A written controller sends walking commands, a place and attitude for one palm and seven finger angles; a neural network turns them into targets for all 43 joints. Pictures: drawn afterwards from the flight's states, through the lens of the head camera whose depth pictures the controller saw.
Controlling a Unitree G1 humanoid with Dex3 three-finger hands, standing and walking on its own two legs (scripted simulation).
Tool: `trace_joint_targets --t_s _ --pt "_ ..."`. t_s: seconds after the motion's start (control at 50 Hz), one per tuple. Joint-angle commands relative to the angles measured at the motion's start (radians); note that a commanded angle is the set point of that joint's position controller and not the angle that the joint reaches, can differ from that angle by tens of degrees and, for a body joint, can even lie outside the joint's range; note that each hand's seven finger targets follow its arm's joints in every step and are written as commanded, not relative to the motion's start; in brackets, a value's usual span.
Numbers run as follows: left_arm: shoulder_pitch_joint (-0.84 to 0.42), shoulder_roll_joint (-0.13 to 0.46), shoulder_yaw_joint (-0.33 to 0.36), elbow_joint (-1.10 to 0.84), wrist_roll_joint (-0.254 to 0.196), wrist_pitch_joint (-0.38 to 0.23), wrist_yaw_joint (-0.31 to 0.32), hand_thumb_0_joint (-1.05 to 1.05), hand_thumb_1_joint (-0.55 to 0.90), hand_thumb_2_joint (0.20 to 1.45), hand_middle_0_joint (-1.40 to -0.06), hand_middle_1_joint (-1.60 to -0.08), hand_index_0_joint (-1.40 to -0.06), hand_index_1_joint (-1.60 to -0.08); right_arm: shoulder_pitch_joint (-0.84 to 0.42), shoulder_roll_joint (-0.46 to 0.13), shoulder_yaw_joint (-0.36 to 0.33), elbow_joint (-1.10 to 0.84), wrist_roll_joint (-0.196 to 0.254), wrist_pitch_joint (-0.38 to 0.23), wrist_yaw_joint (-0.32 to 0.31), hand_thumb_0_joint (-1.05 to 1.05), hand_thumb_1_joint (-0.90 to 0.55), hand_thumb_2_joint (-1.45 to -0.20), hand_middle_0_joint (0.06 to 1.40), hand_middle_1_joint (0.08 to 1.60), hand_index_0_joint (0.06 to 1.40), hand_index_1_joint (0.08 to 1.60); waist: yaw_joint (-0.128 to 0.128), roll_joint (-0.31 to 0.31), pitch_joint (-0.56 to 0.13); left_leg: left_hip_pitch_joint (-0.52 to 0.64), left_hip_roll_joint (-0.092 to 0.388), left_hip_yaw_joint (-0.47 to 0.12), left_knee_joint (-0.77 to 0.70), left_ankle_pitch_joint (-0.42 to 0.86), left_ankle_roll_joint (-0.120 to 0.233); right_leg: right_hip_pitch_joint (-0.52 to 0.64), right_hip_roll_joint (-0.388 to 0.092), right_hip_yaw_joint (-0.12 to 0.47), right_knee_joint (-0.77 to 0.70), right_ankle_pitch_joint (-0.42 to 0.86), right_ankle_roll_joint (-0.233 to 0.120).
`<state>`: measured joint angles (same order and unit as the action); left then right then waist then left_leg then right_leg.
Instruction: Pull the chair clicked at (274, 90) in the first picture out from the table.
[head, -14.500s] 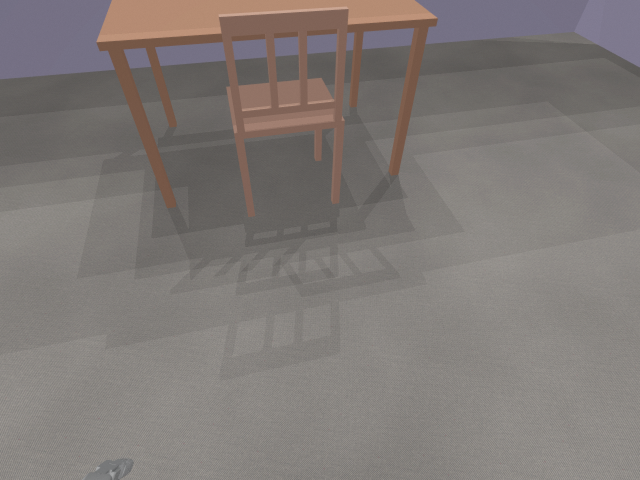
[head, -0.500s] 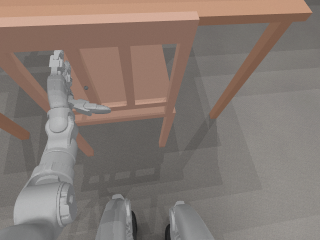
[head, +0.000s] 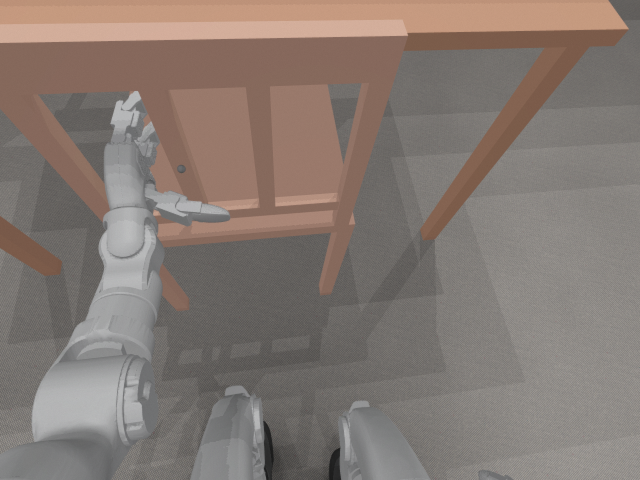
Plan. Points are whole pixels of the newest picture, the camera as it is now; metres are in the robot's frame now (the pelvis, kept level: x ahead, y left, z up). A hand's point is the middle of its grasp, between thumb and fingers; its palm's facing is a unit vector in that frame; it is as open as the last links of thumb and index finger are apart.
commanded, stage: hook a spindle and tug to test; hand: left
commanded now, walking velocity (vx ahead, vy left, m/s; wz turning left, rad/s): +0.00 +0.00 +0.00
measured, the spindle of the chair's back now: (181, 158) +0.52 +0.16 +0.01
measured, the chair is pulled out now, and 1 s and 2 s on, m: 0.00 0.02 0.14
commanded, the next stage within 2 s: step backward, pulling the chair out in 1.22 s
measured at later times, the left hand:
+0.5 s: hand (190, 162) +0.49 +0.14 +0.04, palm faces +0.12 -0.99 -0.03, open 7.3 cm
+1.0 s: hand (187, 174) +0.47 +0.15 +0.04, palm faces +0.11 -0.99 -0.02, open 5.7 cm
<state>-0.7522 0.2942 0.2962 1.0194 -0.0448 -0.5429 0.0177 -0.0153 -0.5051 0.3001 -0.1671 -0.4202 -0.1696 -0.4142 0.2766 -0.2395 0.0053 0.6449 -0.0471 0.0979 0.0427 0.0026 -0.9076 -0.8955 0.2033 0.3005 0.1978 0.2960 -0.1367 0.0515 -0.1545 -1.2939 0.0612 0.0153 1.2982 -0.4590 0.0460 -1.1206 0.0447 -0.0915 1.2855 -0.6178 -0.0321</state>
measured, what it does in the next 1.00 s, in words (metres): stands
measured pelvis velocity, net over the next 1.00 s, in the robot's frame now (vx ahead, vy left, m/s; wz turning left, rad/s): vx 0.02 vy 0.00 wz -0.01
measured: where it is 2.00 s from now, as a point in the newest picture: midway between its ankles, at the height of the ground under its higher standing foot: outside the picture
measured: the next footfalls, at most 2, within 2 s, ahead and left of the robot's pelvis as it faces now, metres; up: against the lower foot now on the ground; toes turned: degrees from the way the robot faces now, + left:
none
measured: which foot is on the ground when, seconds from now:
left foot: down 0.00-1.00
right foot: down 0.00-1.00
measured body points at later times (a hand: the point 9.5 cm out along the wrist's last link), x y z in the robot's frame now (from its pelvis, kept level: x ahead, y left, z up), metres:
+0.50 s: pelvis +0.00 +0.00 +0.00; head +0.15 +0.02 +0.43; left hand +0.48 +0.20 +0.04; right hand +0.04 -0.26 -0.12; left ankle +0.07 +0.10 -0.61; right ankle -0.01 -0.11 -0.61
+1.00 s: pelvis +0.02 +0.00 +0.01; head +0.16 +0.01 +0.44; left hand +0.46 +0.20 +0.04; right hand +0.08 -0.26 -0.11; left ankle +0.07 +0.10 -0.61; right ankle -0.01 -0.11 -0.61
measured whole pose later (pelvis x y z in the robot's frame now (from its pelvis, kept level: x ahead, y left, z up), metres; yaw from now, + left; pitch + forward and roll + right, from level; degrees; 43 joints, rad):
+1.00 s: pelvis +0.02 +0.00 +0.01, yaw +0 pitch +26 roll -3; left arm -0.58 0.24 0.26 0.83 -0.08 -0.50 0.03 0.01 0.67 0.77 -0.43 -1.42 -0.40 -1.44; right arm 0.28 -0.23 0.00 0.60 -0.03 0.12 0.06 0.00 -0.91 -0.90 0.20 0.30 0.20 0.30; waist -0.13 0.04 -0.17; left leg -1.21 0.06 0.04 1.24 -0.48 0.04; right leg -1.05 0.05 -0.06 1.23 -0.62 -0.03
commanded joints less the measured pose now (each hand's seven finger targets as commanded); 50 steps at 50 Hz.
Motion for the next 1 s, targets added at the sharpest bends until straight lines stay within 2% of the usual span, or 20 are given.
trace_joint_targets --t_s 0.0,0.02,0.04,0.08,0.14,0.16,0.2,0.26,0.3,0.36,0.42,0.5,0.54,0.64,0.66,0.68,0.78,0.8,0.88,0.98 --pt "-0.389 0.144 -0.008 -0.185 0.000 -0.061 -0.001 0.000 -0.500 0.300 -0.324 -0.902 -0.324 -0.902 0.150 -0.169 -0.062 -0.054 0.004 -0.008 -0.006 0.000 -0.900 -0.900 0.200 0.300 0.200 0.300 -0.029 0.082 -0.495 0.600 -0.023 -0.102 -0.118 0.266 -0.018 0.000 0.011 0.046 -0.203 0.283 0.002" --pt "-0.401 0.146 -0.006 -0.177 -0.003 -0.056 0.004 0.000 -0.444 0.324 -0.342 -0.957 -0.342 -0.957 0.152 -0.171 -0.063 -0.051 0.003 -0.007 -0.007 0.000 -0.900 -0.900 0.200 0.300 0.200 0.300 -0.037 0.068 -0.484 0.592 -0.022 -0.103 -0.119 0.257 -0.015 -0.002 0.013 0.047 -0.206 0.278 0.003" --pt "-0.395 0.160 0.004 -0.188 0.000 -0.058 0.007 0.000 -0.388 0.348 -0.359 -1.012 -0.359 -1.012 0.153 -0.172 -0.063 -0.055 0.002 -0.006 -0.006 0.000 -0.900 -0.900 0.200 0.300 0.200 0.300 -0.027 0.070 -0.493 0.588 -0.022 -0.105 -0.120 0.255 -0.016 0.003 0.013 0.047 -0.204 0.273 0.002" --pt "-0.418 0.118 -0.021 -0.209 -0.009 -0.063 0.012 0.000 -0.276 0.396 -0.394 -1.121 -0.394 -1.121 0.151 -0.166 -0.064 -0.061 0.002 -0.010 -0.005 0.000 -0.900 -0.900 0.200 0.300 0.200 0.300 -0.038 0.078 -0.503 0.605 -0.023 -0.107 -0.121 0.261 -0.014 -0.006 0.013 0.047 -0.203 0.277 0.002" --pt "-0.422 0.160 0.012 -0.182 -0.001 -0.066 0.029 0.000 -0.108 0.468 -0.447 -1.286 -0.447 -1.286 0.161 -0.171 -0.063 -0.050 -0.002 -0.009 -0.006 0.000 -0.900 -0.900 0.200 0.300 0.200 0.300 -0.036 0.056 -0.483 0.583 -0.022 -0.108 -0.121 0.255 -0.015 -0.002 0.015 0.046 -0.203 0.273 0.003" --pt "-0.422 0.146 0.002 -0.185 0.004 -0.068 0.032 0.000 -0.052 0.492 -0.465 -1.340 -0.465 -1.340 0.161 -0.167 -0.063 -0.054 -0.003 -0.010 -0.003 0.000 -0.900 -0.900 0.200 0.300 0.200 0.300 -0.036 0.053 -0.490 0.570 -0.026 -0.101 -0.119 0.249 -0.013 0.012 0.015 0.049 -0.205 0.272 0.005" --pt "-0.429 0.168 0.021 -0.203 0.010 -0.080 0.039 0.000 0.060 0.540 -0.500 -1.450 -0.500 -1.450 0.165 -0.168 -0.062 -0.051 -0.006 -0.011 -0.001 0.000 -0.900 -0.900 0.200 0.300 0.200 0.300 -0.027 0.086 -0.517 0.601 -0.023 -0.105 -0.118 0.274 -0.017 0.005 0.014 0.047 -0.195 0.285 0.002" --pt "-0.372 0.181 0.035 -0.207 0.014 -0.081 0.040 0.000 0.228 0.612 -0.500 -1.450 -0.500 -1.450 0.164 -0.165 -0.062 -0.059 -0.007 -0.005 0.000 0.000 -0.900 -0.900 0.200 0.300 0.200 0.300 -0.016 0.061 -0.532 0.590 -0.024 -0.093 -0.115 0.304 -0.016 0.043 0.016 0.053 -0.194 0.328 0.003" --pt "-0.368 0.147 0.007 -0.207 0.016 -0.078 0.033 0.000 0.340 0.660 -0.500 -1.450 -0.500 -1.450 0.164 -0.161 -0.061 -0.060 -0.006 -0.002 0.005 0.000 -0.900 -0.900 0.200 0.300 0.200 0.300 -0.018 0.093 -0.519 0.610 -0.021 -0.097 -0.120 0.311 -0.021 0.021 0.014 0.046 -0.191 0.324 0.000" --pt "-0.362 0.139 -0.001 -0.183 0.012 -0.062 0.029 0.000 0.508 0.732 -0.500 -1.450 -0.500 -1.450 0.167 -0.164 -0.063 -0.059 -0.002 0.005 0.005 0.000 -0.900 -0.900 0.200 0.300 0.200 0.300 -0.032 0.046 -0.480 0.572 -0.023 -0.093 -0.122 0.272 -0.015 0.031 0.017 0.050 -0.208 0.307 0.005" --pt "-0.364 0.143 0.003 -0.167 0.008 -0.058 0.026 0.000 0.676 0.804 -0.500 -1.450 -0.500 -1.450 0.169 -0.167 -0.063 -0.058 -0.002 0.004 0.002 0.000 -0.900 -0.900 0.200 0.300 0.200 0.300 -0.030 0.052 -0.473 0.574 -0.024 -0.093 -0.124 0.272 -0.016 0.024 0.016 0.050 -0.208 0.304 0.003" --pt "-0.349 0.149 0.016 -0.185 0.002 -0.063 0.025 0.000 0.900 0.900 -0.500 -1.450 -0.500 -1.450 0.170 -0.166 -0.064 -0.061 -0.002 0.004 0.003 0.000 -0.900 -0.900 0.200 0.300 0.200 0.300 -0.021 0.060 -0.502 0.587 -0.024 -0.088 -0.118 0.311 -0.016 0.040 0.015 0.052 -0.201 0.343 0.004" --pt "-0.359 0.141 0.007 -0.195 0.001 -0.064 0.022 0.000 0.900 0.900 -0.500 -1.450 -0.500 -1.450 0.169 -0.162 -0.063 -0.062 -0.003 0.006 0.005 0.000 -0.900 -0.900 0.200 0.300 0.200 0.300 -0.024 0.055 -0.502 0.572 -0.028 -0.084 -0.113 0.311 -0.013 0.055 0.015 0.055 -0.201 0.354 0.005" --pt "-0.243 0.158 0.035 -0.239 -0.016 -0.058 0.015 0.000 0.900 0.900 -0.500 -1.450 -0.500 -1.450 0.160 -0.161 -0.065 -0.083 0.002 0.012 0.007 0.000 -0.900 -0.900 0.200 0.300 0.200 0.300 0.006 0.029 -0.526 0.568 -0.032 -0.065 -0.120 0.358 -0.014 0.132 0.014 0.062 -0.202 0.434 0.006" --pt "-0.219 0.162 0.031 -0.260 -0.010 -0.056 0.015 0.000 0.900 0.900 -0.500 -1.450 -0.500 -1.450 0.157 -0.160 -0.066 -0.089 0.003 0.014 0.008 0.000 -0.900 -0.900 0.200 0.300 0.200 0.300 0.012 0.049 -0.528 0.576 -0.031 -0.064 -0.125 0.369 -0.015 0.135 0.014 0.064 -0.202 0.446 0.005" --pt "-0.196 0.133 0.011 -0.269 -0.012 -0.053 0.012 0.000 0.900 0.900 -0.500 -1.450 -0.500 -1.450 0.156 -0.156 -0.064 -0.096 0.004 0.015 0.011 0.000 -0.900 -0.900 0.200 0.300 0.200 0.300 0.012 0.045 -0.533 0.580 -0.033 -0.063 -0.125 0.378 -0.013 0.138 0.015 0.064 -0.200 0.458 0.005" --pt "-0.137 0.117 -0.003 -0.313 -0.021 -0.042 0.011 0.000 0.900 0.900 -0.500 -1.450 -0.500 -1.450 0.145 -0.153 -0.064 -0.106 0.010 0.015 0.011 0.000 -0.900 -0.900 0.200 0.300 0.200 0.300 0.009 0.016 -0.495 0.558 -0.034 -0.053 -0.132 0.370 -0.011 0.168 0.015 0.069 -0.211 0.484 0.010" --pt "-0.108 0.139 0.022 -0.314 -0.024 -0.040 0.013 0.000 0.900 0.900 -0.500 -1.450 -0.500 -1.450 0.143 -0.156 -0.067 -0.106 0.011 0.015 0.010 0.000 -0.900 -0.900 0.200 0.300 0.200 0.300 0.020 0.007 -0.500 0.552 -0.034 -0.050 -0.132 0.369 -0.012 0.179 0.014 0.072 -0.212 0.491 0.011" --pt "-0.067 0.099 -0.013 -0.364 -0.034 -0.039 0.004 0.000 0.900 0.900 -0.500 -1.450 -0.500 -1.450 0.133 -0.150 -0.066 -0.115 0.014 0.009 0.011 0.000 -0.900 -0.900 0.200 0.300 0.200 0.300 0.024 0.039 -0.495 0.574 -0.036 -0.047 -0.136 0.392 -0.015 0.180 0.012 0.069 -0.209 0.514 0.009" --pt "-0.036 0.077 -0.037 -0.405 -0.046 -0.032 0.000 0.000 0.900 0.900 -0.500 -1.450 -0.500 -1.450 0.125 -0.148 -0.067 -0.118 0.015 0.004 0.008 0.000 -0.900 -0.900 0.200 0.300 0.200 0.300 0.021 0.016 -0.487 0.580 -0.036 -0.045 -0.139 0.414 -0.015 0.199 0.009 0.069 -0.211 0.552 0.010"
